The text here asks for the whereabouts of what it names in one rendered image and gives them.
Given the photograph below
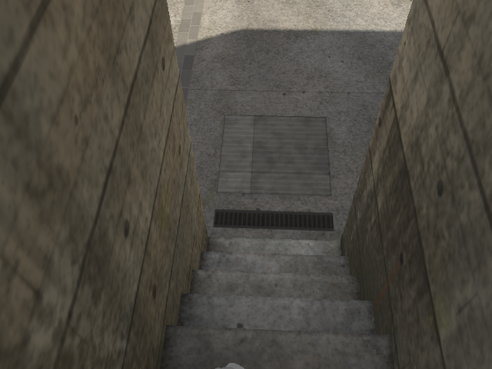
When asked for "stairs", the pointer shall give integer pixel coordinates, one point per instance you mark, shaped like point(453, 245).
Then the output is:
point(275, 304)

